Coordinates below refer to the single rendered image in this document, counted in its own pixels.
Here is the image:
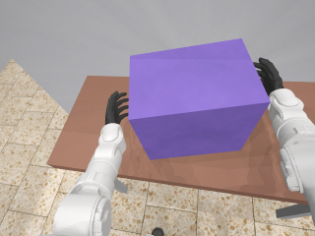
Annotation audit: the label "robot right upper arm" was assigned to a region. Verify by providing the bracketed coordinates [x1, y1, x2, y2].
[279, 141, 315, 227]

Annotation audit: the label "left robot hand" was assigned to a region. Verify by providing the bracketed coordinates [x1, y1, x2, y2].
[105, 91, 129, 125]

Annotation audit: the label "right robot hand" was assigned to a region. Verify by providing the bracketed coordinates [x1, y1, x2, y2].
[253, 57, 284, 96]

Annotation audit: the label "carton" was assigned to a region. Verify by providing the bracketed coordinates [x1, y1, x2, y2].
[128, 38, 271, 160]

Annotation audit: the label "left robot forearm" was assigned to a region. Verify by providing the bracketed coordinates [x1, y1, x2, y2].
[53, 123, 127, 232]

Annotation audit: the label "right robot forearm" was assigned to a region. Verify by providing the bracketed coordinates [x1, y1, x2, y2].
[267, 88, 315, 149]

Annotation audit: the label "robot left upper arm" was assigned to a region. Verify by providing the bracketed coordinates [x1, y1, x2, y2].
[39, 194, 112, 236]

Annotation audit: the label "table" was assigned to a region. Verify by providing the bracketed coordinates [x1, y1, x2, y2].
[46, 76, 315, 219]

